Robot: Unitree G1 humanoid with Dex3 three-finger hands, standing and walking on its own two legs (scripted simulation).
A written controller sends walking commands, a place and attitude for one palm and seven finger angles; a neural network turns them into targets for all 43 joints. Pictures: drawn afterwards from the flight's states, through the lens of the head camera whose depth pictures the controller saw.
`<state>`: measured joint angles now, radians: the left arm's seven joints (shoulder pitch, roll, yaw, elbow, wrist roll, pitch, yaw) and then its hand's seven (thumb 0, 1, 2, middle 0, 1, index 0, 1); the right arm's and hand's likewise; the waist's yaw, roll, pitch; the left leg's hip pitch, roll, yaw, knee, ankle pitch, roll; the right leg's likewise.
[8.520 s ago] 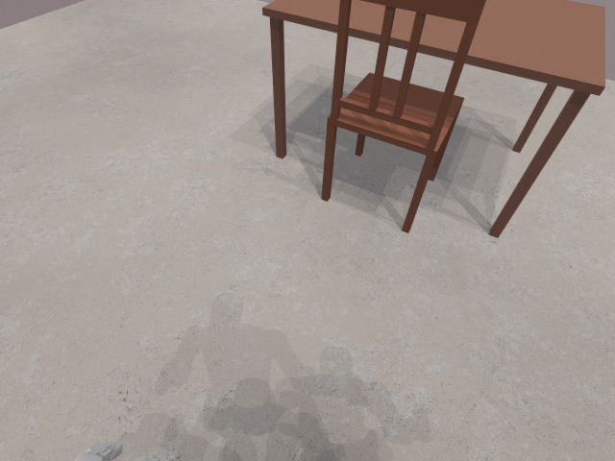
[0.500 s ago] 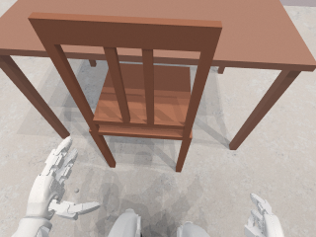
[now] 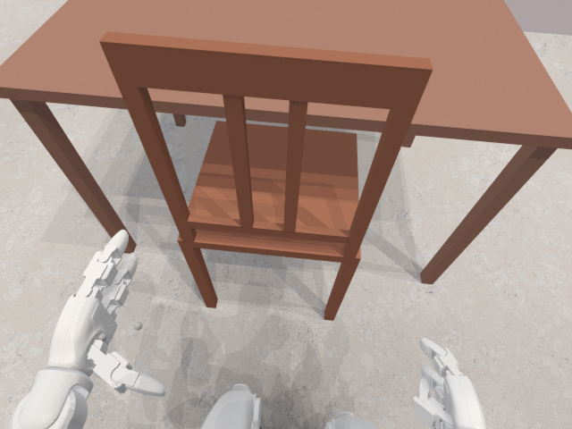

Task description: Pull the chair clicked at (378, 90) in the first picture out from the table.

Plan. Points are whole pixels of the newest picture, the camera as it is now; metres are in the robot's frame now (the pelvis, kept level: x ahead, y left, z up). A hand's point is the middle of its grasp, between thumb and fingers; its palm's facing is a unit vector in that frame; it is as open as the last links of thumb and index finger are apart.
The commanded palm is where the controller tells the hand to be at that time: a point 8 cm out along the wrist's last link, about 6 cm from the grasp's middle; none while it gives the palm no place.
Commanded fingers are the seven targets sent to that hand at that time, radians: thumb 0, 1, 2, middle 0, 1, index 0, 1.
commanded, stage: raise the hand toward the chair's back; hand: left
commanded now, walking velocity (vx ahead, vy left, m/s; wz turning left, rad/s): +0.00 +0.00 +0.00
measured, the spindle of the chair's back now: (241, 171) +0.53 +0.11 +0.00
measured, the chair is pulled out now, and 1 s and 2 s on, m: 0.00 0.00 0.00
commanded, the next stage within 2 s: aim the fingers beside a spindle in 0.56 s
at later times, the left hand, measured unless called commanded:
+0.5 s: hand (135, 316) +0.25 +0.21 +0.04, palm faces -0.03 -1.00 -0.06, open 16.9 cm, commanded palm +0.23 +0.26 +0.04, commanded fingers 0.00 -0.50 0.30 -0.06 -0.08 -0.06 -0.08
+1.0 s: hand (164, 300) +0.27 +0.18 +0.03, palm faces -0.06 -1.00 -0.05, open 16.9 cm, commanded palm +0.26 +0.23 +0.03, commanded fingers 0.00 -0.50 0.30 -0.06 -0.08 -0.06 -0.08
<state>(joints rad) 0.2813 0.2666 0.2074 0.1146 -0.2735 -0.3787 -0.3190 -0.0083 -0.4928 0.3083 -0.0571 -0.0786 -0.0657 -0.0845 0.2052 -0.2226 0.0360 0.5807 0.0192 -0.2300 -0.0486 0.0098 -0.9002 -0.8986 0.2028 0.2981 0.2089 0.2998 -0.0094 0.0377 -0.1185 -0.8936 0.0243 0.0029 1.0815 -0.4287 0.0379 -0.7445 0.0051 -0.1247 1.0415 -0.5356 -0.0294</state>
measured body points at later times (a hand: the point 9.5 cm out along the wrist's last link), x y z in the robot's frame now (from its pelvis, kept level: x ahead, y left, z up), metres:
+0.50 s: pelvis +0.00 +0.00 +0.00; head +0.07 +0.02 +0.45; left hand +0.24 +0.26 +0.05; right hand +0.17 -0.24 -0.07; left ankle +0.06 +0.09 -0.66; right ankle -0.01 -0.11 -0.66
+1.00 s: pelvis +0.00 -0.01 -0.01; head +0.07 +0.00 +0.44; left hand +0.27 +0.23 +0.04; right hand +0.16 -0.26 -0.09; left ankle +0.06 +0.09 -0.66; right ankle -0.01 -0.11 -0.66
